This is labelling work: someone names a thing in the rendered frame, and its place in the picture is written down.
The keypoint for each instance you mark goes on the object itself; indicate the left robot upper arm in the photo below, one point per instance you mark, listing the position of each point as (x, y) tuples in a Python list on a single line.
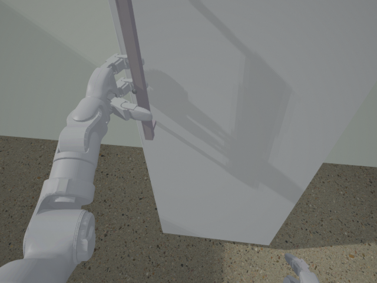
[(58, 240)]

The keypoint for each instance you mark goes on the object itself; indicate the handle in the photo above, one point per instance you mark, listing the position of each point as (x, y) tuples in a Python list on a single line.
[(128, 27)]

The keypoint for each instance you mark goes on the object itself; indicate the robot right hand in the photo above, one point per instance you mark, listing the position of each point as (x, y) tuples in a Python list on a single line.
[(301, 269)]

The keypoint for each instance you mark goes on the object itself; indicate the fridge door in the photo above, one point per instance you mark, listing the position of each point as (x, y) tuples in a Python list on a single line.
[(249, 98)]

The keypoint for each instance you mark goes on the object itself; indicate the robot left hand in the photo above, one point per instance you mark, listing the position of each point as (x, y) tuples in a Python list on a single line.
[(102, 85)]

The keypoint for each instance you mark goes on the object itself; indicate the robot left forearm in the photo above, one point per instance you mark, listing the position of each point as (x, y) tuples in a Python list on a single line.
[(70, 184)]

